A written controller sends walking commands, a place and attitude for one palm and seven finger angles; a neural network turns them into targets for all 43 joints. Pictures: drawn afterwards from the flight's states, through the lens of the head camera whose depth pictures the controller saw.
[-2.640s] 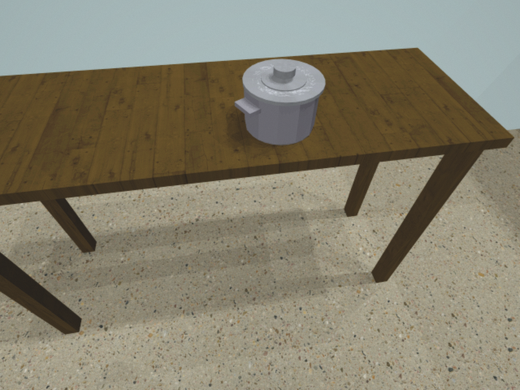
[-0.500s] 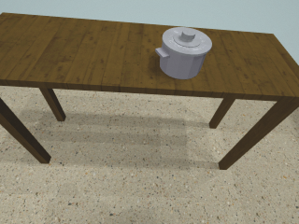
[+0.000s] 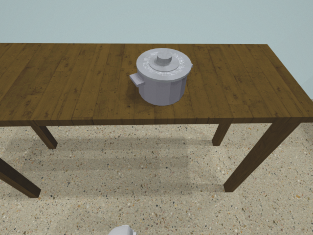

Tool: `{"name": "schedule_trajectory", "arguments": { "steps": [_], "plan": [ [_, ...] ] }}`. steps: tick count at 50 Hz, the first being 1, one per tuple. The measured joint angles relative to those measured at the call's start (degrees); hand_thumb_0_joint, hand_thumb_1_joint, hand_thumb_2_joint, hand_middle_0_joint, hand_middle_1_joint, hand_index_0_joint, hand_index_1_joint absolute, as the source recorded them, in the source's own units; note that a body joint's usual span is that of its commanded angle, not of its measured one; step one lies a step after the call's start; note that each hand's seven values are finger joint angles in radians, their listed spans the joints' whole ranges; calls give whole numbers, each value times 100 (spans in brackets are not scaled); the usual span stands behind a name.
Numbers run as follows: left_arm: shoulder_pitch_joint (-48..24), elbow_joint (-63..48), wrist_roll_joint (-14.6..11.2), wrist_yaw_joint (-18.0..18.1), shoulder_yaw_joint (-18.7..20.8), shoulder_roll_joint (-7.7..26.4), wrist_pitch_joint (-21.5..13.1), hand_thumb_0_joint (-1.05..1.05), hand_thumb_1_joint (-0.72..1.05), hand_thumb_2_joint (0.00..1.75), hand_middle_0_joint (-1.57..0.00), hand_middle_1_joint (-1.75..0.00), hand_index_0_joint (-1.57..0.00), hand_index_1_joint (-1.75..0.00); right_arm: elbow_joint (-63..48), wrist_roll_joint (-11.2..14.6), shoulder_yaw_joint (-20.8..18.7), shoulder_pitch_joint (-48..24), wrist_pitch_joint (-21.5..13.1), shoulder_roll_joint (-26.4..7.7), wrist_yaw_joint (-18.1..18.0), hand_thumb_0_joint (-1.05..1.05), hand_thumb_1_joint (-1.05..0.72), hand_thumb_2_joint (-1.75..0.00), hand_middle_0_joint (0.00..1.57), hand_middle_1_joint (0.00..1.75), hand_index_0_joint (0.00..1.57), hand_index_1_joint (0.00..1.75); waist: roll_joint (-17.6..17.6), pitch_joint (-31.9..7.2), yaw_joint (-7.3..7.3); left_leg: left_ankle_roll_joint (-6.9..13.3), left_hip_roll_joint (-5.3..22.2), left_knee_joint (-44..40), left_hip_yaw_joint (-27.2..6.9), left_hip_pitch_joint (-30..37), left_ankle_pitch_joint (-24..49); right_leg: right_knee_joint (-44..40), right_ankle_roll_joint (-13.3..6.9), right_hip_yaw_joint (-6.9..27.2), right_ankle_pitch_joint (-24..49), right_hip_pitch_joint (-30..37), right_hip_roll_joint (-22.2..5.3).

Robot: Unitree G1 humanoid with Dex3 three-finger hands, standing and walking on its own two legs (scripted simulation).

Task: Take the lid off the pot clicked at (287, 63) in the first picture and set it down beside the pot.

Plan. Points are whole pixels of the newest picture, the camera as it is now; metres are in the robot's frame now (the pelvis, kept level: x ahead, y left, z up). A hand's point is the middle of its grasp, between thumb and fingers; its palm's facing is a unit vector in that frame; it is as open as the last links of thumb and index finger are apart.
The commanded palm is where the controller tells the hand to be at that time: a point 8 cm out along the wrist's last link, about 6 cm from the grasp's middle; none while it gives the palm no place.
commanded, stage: take the last steps up to it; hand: left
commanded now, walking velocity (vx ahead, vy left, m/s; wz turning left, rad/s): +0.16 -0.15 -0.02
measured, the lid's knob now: (164, 57) +0.58 +0.02 +0.15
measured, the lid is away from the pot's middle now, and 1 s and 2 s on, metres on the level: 0.00 0.00 0.00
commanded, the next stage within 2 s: come to a stop and stand still in 0.06 s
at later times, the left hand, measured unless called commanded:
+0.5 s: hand (112, 230) +0.16 +0.14 -0.17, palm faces +0.02 -0.96 -0.28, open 7.3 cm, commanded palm none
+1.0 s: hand out of the picture +0.10 +0.18 -0.17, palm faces +0.00 -0.96 -0.28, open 7.4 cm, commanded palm none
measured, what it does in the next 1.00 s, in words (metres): steps on the spot: left foot, then right foot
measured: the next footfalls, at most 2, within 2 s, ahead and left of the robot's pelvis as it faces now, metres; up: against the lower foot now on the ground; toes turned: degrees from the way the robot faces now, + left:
left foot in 0.12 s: +0.15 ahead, +0.10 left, +0.00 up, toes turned +5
right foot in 0.38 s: +0.14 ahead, -0.14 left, +0.00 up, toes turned -2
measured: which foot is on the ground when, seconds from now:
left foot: up 0.00-0.10, down 0.12-0.40, up 0.42-0.72, down 0.74-1.00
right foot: down 0.00-0.12, up 0.14-0.36, down 0.38-1.00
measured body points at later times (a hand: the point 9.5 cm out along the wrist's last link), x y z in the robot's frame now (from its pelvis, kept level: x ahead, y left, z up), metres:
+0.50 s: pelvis +0.09 -0.06 -0.01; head +0.13 -0.08 +0.44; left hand +0.16 +0.19 -0.15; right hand +0.11 -0.30 -0.17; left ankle +0.09 +0.08 -0.72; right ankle +0.12 -0.20 -0.74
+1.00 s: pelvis +0.08 -0.02 -0.02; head +0.07 -0.04 +0.43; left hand +0.10 +0.23 -0.15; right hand +0.18 -0.23 -0.16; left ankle +0.10 +0.07 -0.74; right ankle +0.10 -0.14 -0.74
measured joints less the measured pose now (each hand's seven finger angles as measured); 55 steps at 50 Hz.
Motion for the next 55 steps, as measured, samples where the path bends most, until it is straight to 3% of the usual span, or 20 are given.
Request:
{"name": "schedule_trajectory", "arguments": {
  "steps": [5,6,8,10,12,16,19,21,26,30,34,36,37,39,42,46,51,55],
  "plan": [
    [79,117,-36,-30,-19,-53,43,0,90,89,-20,-30,-20,-30,-88,8,98,-160,-213,270,-46,1,-91,-89,20,29,20,30,-146,67,14,70,-95,-1623,169,615,759,437,3,83,-499,174,160],
    [101,110,-51,-44,-9,-62,59,0,90,89,-20,-30,-20,-30,-119,-20,120,-168,-290,306,-63,1,-91,-89,20,30,20,30,-141,62,-5,193,-65,-1803,131,710,1111,893,15,86,-694,14,209],
    [-31,143,-33,-72,10,21,134,0,90,89,-20,-30,-20,-30,-133,-56,166,-201,-339,457,-97,0,-91,-89,20,30,20,30,-349,119,-56,264,-102,-1507,239,723,928,2362,66,161,-1062,-538,105],
    [-228,109,1,-81,40,104,208,0,90,89,-20,-30,-20,-30,-163,-42,147,-122,-334,522,-166,0,-92,-89,20,30,20,30,-441,93,-112,227,-123,-1559,275,834,724,3493,145,198,-1069,-1130,-19],
    [-493,-17,7,-77,80,166,247,0,90,89,-20,-30,-20,-30,-132,-39,152,-21,-313,488,-207,-1,-94,-89,21,30,20,30,-441,93,-128,132,-133,-1860,235,1000,810,3787,251,225,-870,-1540,-213],
    [-877,-216,-43,32,127,378,230,2,94,89,-20,-30,-20,-30,71,-19,222,111,-175,377,-189,0,-93,-89,21,30,20,30,-251,115,-114,-1,-43,-2320,49,1264,1000,2481,436,229,-504,-1569,-568],
    [-948,-382,-49,45,94,535,112,2,94,90,-20,-30,-20,-30,147,25,206,183,-27,337,-135,0,-92,-89,21,30,20,30,-174,92,-108,-165,3,-2101,-59,1236,830,1098,504,286,350,-1168,-714],
    [-1007,-394,-26,74,91,586,94,1,93,90,-20,-30,-20,-30,139,56,164,154,97,299,-88,0,-92,-89,20,30,20,30,-142,92,-96,-236,-3,-1809,-118,1121,588,1073,665,371,172,-1155,-703],
    [-1138,-441,-2,101,47,382,158,1,92,90,-20,-30,-20,-30,-6,65,12,-83,275,25,-77,0,-91,-89,20,30,20,30,49,211,-60,-172,-402,-303,-395,676,-638,1019,551,362,154,-1146,-691],
    [-1135,-552,18,175,52,270,177,0,91,89,-20,-30,-20,-30,-200,91,-47,-331,313,-134,-72,1,-91,-89,20,30,20,30,2,327,22,-209,-631,409,-444,413,-783,718,550,372,353,-1036,-719],
    [-1039,-607,53,194,63,310,246,0,90,89,-21,-30,-20,-30,-422,116,-47,-560,263,-149,-38,0,-91,-89,20,29,20,30,-168,331,78,-189,-628,-341,-439,587,-478,641,635,417,454,-1067,-732],
    [-935,-564,13,269,-18,342,282,0,90,89,-21,-30,-20,-30,-680,128,12,-500,161,-198,-9,0,-91,-89,20,29,20,30,-116,210,-25,-169,-483,-1479,-409,985,193,871,698,356,358,-1153,-696],
    [-904,-552,-16,268,-70,338,330,0,90,89,-21,-30,-20,-30,-828,98,18,-417,107,-254,-7,0,-91,-89,20,30,20,30,1,120,-89,-18,-419,-1675,-467,1011,538,1151,662,256,93,-1253,-672],
    [-852,-532,-34,251,-109,383,434,0,90,89,-21,-30,-20,-30,-982,15,61,-358,155,-235,0,0,-91,-89,20,29,20,30,-21,33,-20,215,-489,-1345,-372,949,447,1788,490,347,-624,-1409,-663],
    [-719,-500,-17,196,-144,421,512,0,90,89,-21,-30,-20,-30,-1117,-39,167,-326,225,-148,11,0,-91,-89,20,29,20,30,53,-120,33,320,-543,-1279,-233,1006,281,2487,355,399,-914,-1522,-494],
    [-571,-550,-4,156,-178,458,368,0,90,89,-20,-30,-20,-30,-1166,3,331,-320,234,8,20,0,-91,-89,20,30,20,30,119,-138,148,320,-629,-1306,-92,986,323,1545,305,395,-267,-1168,-353],
    [-344,-510,-21,104,-302,343,314,0,90,89,-20,-30,-20,-30,-1027,61,381,-115,216,153,30,0,-91,-89,20,30,20,30,333,-149,47,280,-607,-1732,-101,1157,533,1194,385,379,-13,-1035,-340],
    [-320,-448,-38,96,-316,261,317,0,90,90,-20,-30,-20,-30,-882,60,296,91,79,61,-24,-2,-94,-89,21,30,20,30,321,-118,-22,383,-594,-2064,-31,1285,675,834,434,452,177,-922,-313]
  ]
}}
